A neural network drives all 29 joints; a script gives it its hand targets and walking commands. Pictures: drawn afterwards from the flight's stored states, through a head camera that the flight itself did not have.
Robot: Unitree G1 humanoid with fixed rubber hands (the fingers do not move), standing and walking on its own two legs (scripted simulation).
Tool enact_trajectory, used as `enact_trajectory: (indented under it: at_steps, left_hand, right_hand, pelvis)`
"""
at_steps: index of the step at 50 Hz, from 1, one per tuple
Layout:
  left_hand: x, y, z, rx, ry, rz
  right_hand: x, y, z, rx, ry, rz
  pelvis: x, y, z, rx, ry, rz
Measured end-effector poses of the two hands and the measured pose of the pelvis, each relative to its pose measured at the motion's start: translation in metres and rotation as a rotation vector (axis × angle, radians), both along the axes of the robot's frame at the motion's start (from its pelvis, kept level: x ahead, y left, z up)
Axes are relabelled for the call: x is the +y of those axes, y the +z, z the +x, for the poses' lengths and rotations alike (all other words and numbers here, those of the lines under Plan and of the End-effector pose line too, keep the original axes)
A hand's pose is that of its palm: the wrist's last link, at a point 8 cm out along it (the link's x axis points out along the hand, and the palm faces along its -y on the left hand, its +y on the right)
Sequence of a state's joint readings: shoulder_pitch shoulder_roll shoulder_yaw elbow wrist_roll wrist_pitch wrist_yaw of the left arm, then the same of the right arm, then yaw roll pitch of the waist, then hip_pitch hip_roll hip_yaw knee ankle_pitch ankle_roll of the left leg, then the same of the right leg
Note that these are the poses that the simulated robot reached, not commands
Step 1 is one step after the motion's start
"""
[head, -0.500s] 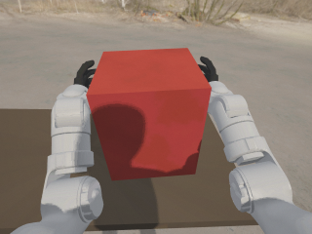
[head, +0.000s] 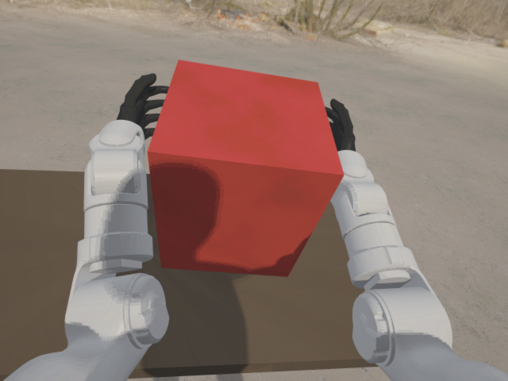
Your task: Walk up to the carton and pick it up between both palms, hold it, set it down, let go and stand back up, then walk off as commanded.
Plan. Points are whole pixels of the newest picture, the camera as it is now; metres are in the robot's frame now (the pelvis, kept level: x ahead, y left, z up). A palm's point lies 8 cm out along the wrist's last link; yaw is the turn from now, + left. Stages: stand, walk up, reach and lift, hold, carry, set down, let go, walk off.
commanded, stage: set down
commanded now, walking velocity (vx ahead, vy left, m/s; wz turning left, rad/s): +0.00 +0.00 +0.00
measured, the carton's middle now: (237, 177) +0.37 -0.01 +0.21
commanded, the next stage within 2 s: none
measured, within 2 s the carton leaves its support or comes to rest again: neither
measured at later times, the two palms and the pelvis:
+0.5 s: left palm (156, 160) +0.40 +0.12 +0.23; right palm (341, 188) +0.36 -0.18 +0.20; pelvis +0.01 +0.00 +0.00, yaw -1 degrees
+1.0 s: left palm (165, 172) +0.42 +0.11 +0.19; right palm (341, 200) +0.36 -0.19 +0.18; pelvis +0.00 +0.01 +0.00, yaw -1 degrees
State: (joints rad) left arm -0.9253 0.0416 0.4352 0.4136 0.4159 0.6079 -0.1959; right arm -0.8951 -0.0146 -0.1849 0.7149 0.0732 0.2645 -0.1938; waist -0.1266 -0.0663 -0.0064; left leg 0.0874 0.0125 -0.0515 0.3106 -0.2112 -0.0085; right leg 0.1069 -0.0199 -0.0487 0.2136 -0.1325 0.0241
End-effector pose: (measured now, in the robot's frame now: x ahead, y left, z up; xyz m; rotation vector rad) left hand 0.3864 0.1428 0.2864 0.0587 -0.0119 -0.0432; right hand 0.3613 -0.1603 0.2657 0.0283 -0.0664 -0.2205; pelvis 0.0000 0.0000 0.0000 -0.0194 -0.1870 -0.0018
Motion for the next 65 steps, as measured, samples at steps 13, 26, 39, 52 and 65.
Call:
enact_trajectory:
  at_steps: [13,26,39,52,65]
  left_hand:
    - [-0.018,-0.058,0.005,0.020,-0.004,0.003]
    - [-0.024,-0.062,0.012,0.045,-0.030,0.037]
    - [-0.022,-0.081,0.015,0.067,-0.053,0.029]
    - [-0.036,-0.097,0.032,0.123,-0.093,0.055]
    - [-0.043,-0.118,0.042,0.146,-0.119,0.037]
  right_hand:
    - [-0.015,-0.058,-0.002,0.002,-0.027,-0.014]
    - [-0.020,-0.068,-0.002,0.021,-0.050,-0.021]
    - [-0.018,-0.077,-0.007,0.033,-0.076,-0.029]
    - [-0.029,-0.096,-0.003,0.079,-0.114,-0.004]
    - [-0.035,-0.107,0.000,0.088,-0.137,-0.007]
  pelvis:
    - [0.000,0.000,0.004,0.014,-0.011,-0.005]
    - [0.004,0.000,0.005,0.007,-0.011,-0.002]
    - [0.008,0.001,-0.002,0.036,-0.016,-0.001]
    - [0.010,0.001,0.003,0.056,-0.020,0.001]
    - [0.009,0.001,0.011,0.075,-0.024,-0.001]
